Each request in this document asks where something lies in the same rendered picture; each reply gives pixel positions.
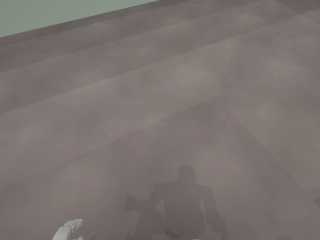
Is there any left robot hand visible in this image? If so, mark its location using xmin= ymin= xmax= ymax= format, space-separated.
xmin=52 ymin=219 xmax=83 ymax=240

